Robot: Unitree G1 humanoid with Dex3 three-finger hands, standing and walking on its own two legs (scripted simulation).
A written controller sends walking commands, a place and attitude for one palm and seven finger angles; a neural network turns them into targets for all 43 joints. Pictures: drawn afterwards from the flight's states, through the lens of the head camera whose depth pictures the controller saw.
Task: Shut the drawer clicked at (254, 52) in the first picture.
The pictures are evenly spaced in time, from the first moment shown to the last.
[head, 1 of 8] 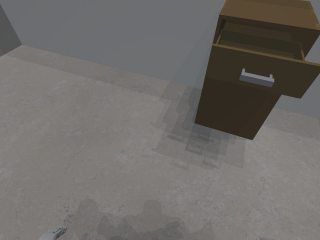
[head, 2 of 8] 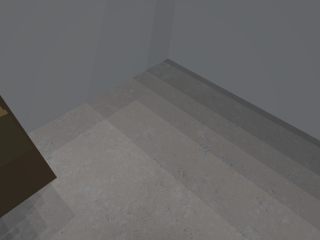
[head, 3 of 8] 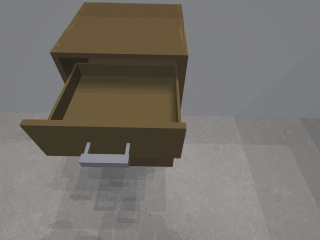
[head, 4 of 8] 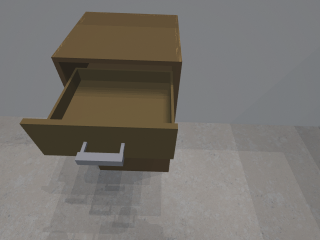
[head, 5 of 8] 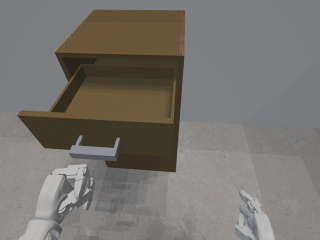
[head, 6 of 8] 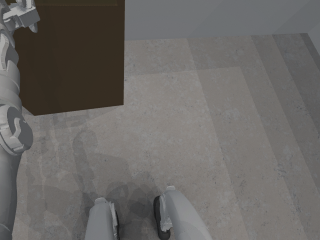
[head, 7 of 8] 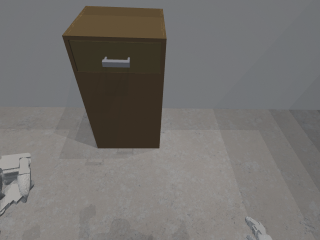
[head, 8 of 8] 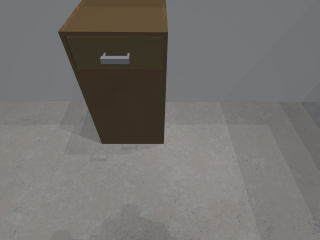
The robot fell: no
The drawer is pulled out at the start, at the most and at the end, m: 0.30 0.30 0.00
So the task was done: yes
